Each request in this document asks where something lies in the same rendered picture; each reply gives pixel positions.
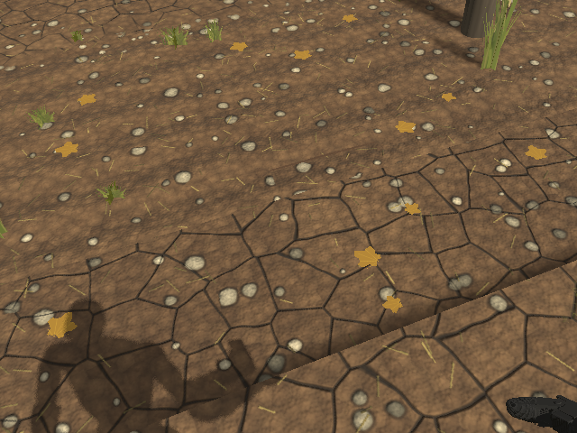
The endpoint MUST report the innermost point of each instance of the robot right hand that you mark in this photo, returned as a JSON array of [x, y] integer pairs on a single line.
[[559, 414]]

